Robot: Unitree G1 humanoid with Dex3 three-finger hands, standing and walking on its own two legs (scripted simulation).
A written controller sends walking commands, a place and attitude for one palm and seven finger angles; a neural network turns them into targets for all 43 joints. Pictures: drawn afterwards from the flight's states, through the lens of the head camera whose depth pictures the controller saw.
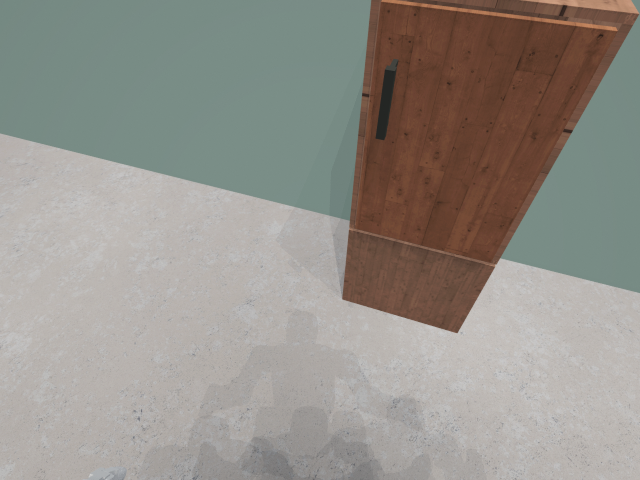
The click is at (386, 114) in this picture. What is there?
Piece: cupboard door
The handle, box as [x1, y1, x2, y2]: [376, 59, 397, 139]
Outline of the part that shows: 397,59 393,59 391,64 389,66 387,65 385,68 376,131 376,138 380,139 384,138 386,132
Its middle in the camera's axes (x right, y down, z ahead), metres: +0.14 -0.28 +0.79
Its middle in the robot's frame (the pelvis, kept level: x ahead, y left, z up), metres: +0.80 -0.09 +0.08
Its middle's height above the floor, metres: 0.85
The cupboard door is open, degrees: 0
